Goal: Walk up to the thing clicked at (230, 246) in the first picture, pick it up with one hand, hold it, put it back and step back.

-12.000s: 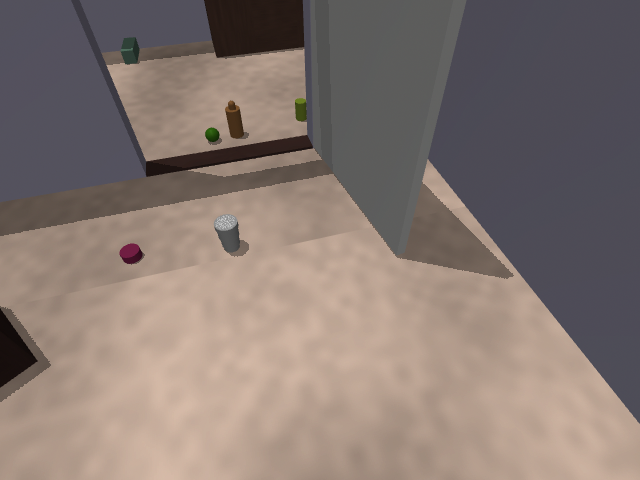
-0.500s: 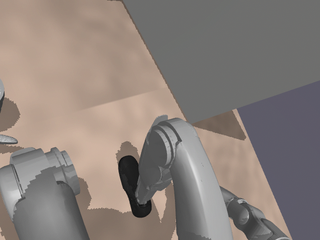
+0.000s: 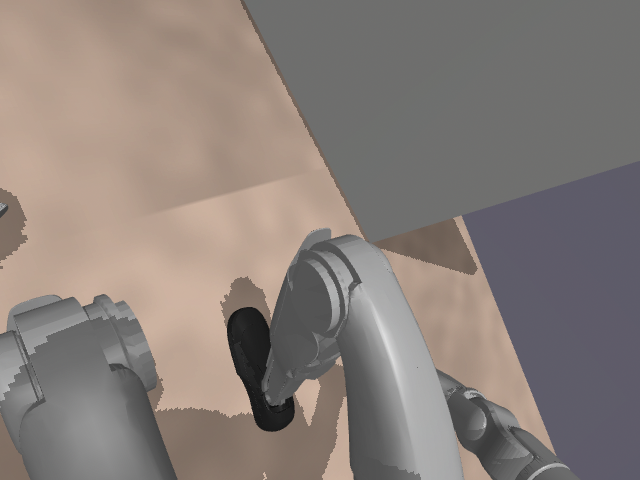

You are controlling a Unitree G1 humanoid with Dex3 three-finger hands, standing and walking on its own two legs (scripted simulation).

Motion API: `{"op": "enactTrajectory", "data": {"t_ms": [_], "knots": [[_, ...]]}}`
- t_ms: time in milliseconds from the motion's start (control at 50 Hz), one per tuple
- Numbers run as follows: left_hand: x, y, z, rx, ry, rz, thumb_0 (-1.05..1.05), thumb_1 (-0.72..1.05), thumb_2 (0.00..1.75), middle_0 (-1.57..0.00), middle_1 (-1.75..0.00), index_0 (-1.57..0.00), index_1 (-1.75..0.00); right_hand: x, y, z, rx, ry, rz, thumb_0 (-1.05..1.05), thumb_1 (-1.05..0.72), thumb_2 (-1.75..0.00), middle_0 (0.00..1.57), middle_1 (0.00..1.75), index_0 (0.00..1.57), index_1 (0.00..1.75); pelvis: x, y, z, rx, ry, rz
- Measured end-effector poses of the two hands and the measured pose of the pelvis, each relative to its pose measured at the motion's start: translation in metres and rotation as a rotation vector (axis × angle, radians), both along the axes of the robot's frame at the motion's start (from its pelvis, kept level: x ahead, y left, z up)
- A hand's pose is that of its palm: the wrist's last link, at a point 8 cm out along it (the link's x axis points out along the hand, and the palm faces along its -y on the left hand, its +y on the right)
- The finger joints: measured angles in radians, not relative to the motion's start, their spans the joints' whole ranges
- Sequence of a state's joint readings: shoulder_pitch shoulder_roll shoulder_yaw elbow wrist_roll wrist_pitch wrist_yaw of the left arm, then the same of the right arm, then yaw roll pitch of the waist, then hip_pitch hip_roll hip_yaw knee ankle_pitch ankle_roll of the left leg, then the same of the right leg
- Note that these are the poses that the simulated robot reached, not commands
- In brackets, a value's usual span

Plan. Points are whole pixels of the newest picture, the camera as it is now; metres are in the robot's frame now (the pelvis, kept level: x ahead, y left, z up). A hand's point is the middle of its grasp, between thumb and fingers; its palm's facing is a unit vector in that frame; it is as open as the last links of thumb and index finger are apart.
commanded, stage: close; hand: left
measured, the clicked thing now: out of the picture +0.46 +0.25 -0.22
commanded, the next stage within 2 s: settle in 0.20 s
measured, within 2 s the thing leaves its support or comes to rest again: leaves its support in 0.62 s
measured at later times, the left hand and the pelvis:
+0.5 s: hand out of the picture +0.45 +0.25 -0.18, palm faces +0.30 -0.95 -0.01, open 11.7 cm; pelvis +0.00 +0.00 +0.00, yaw +0 degrees
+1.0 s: hand out of the picture +0.43 +0.28 -0.08, palm faces +0.27 -0.96 -0.04, open 11.8 cm; pelvis +0.00 -0.01 +0.02, yaw +3 degrees
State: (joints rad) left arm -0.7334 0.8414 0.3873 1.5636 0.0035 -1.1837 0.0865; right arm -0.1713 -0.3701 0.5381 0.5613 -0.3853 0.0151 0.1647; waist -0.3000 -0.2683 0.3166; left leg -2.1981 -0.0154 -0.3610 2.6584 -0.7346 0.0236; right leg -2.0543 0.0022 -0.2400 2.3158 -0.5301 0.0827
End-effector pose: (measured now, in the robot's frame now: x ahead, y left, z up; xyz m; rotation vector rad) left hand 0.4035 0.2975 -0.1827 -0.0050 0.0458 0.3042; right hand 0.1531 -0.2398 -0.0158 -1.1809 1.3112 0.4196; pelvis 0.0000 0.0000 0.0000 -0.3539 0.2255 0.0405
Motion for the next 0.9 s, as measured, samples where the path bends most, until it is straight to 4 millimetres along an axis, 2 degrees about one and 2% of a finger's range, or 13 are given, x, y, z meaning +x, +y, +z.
{"op": "enactTrajectory", "data": {"t_ms": [140,380,620,740,900], "knots": [[0.003,0.001,0.001,0.005,0.008,0.017,0.00,-0.09,0.51,-0.56,-0.61,-0.50,-0.62,0.000,-0.002,0.000,-0.004,0.007,-0.005,-0.01,-0.90,-0.90,0.20,0.30,0.20,0.30,0.000,-0.001,0.001,0.003,0.004,-0.001],[0.009,0.000,0.000,0.010,0.008,0.012,-0.02,-0.31,0.70,-0.62,-0.81,-0.56,-0.84,-0.008,-0.006,-0.001,-0.009,0.027,-0.025,-0.01,-0.91,-0.91,0.20,0.30,0.20,0.30,0.000,-0.002,0.001,0.004,0.007,-0.005],[0.007,-0.006,0.004,-0.002,-0.004,-0.012,-0.01,-0.45,0.86,-0.64,-0.90,-0.57,-0.94,-0.009,-0.007,-0.003,0.007,0.031,-0.048,-0.01,-0.93,-0.91,0.20,0.30,0.20,0.30,0.001,-0.004,0.003,0.008,0.013,0.000],[0.004,0.001,0.025,0.013,-0.040,-0.011,-0.01,-0.49,0.90,-0.64,-0.92,-0.58,-0.95,-0.007,-0.006,-0.004,0.031,0.003,-0.083,-0.01,-0.94,-0.91,0.20,0.30,0.20,0.30,0.001,-0.005,0.006,0.021,0.031,0.009],[0.000,0.020,0.073,0.052,-0.066,-0.026,-0.01,-0.51,0.93,-0.65,-0.92,-0.59,-0.95,0.003,-0.005,-0.003,0.105,-0.068,-0.149,0.00,-0.93,-0.91,0.20,0.30,0.20,0.30,0.002,-0.006,0.016,0.041,0.085,0.025]]}}
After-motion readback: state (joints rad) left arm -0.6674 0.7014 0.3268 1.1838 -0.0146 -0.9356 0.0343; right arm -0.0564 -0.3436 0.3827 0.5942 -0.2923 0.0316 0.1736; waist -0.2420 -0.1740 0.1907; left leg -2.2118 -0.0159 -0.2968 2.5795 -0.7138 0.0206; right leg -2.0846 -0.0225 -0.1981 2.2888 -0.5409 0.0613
